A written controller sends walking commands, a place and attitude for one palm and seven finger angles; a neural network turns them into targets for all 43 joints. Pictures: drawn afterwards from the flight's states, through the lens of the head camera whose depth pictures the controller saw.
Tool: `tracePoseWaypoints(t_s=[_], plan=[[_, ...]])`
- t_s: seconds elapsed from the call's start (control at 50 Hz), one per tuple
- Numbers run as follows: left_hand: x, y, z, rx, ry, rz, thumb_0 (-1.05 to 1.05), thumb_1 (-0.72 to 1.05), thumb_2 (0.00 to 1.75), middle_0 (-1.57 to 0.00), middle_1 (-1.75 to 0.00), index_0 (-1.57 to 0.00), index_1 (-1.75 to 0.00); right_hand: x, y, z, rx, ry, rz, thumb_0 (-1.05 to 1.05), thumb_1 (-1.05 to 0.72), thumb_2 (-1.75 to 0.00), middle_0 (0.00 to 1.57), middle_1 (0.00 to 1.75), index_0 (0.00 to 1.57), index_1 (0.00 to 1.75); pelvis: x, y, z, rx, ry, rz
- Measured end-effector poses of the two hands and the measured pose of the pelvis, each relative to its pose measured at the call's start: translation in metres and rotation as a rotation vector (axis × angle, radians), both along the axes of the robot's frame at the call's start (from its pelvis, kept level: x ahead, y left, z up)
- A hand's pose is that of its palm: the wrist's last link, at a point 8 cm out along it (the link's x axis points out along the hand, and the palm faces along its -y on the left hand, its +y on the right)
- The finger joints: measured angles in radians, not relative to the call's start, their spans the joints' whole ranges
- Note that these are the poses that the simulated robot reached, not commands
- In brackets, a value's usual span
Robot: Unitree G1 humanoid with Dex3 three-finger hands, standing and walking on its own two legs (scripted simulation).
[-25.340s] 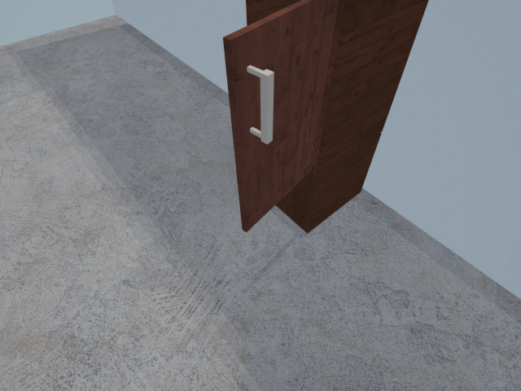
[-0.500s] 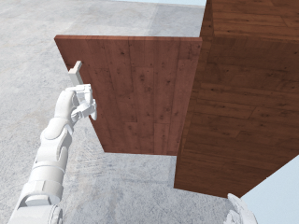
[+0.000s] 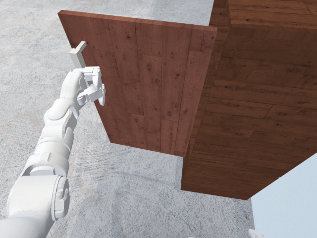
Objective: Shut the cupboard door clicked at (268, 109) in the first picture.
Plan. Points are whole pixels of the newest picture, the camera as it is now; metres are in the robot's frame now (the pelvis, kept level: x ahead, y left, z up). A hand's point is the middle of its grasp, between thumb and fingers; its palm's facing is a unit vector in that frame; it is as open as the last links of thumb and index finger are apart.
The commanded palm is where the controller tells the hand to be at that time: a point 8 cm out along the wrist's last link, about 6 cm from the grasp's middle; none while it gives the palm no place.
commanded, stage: push the door shut along its arc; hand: left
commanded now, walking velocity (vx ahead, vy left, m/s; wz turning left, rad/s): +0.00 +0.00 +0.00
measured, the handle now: (88, 73) +0.52 +0.19 +0.12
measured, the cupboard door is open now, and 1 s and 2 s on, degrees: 86 69 56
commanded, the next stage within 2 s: pull the fist back off the door in 1.10 s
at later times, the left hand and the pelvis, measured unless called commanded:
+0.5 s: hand (121, 75) +0.50 +0.10 +0.12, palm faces -0.33 -0.94 -0.02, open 3.0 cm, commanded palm +0.51 +0.15 +0.12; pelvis +0.01 -0.01 -0.01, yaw -2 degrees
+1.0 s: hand (131, 66) +0.54 +0.07 +0.13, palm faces -0.42 -0.91 +0.00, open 3.3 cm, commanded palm +0.57 +0.11 +0.12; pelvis +0.00 +0.00 -0.02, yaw -1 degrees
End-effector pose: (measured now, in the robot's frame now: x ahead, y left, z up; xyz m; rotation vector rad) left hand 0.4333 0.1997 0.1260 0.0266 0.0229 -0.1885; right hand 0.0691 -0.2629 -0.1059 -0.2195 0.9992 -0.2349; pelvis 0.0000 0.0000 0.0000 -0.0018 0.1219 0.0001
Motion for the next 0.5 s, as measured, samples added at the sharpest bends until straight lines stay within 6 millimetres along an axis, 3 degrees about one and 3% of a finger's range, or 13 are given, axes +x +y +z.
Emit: tracePoseWaypoints(t_s=[0.28, 0.5], plan=[[0.051, -0.046, -0.002, -0.013, 0.018, -0.111, 0.02, 0.90, 0.90, -1.30, -1.49, -1.30, -1.50, -0.049, -0.006, -0.007, -0.005, 0.118, -0.092, 0.01, -0.90, -0.90, 0.20, 0.30, 0.21, 0.30, 0.004, -0.001, -0.006, 0.004, 0.071, -0.028], [0.068, -0.046, -0.001, 0.005, 0.026, -0.145, 0.01, 0.86, 0.91, -1.30, -1.49, -1.29, -1.50, -0.079, -0.013, -0.007, -0.011, 0.226, -0.142, 0.01, -0.90, -0.90, 0.20, 0.30, 0.21, 0.30, 0.009, -0.007, -0.006, -0.002, 0.101, -0.034]])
